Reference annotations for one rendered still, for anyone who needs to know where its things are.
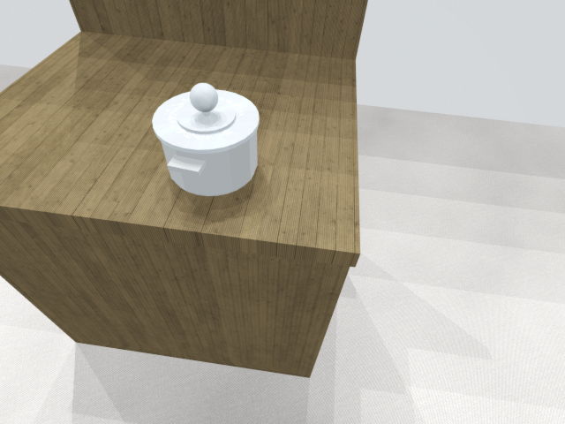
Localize pot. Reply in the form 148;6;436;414
162;131;258;196

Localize knob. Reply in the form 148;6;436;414
190;83;218;112

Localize lid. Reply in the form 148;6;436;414
152;89;260;154

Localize table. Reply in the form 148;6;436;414
0;0;368;378

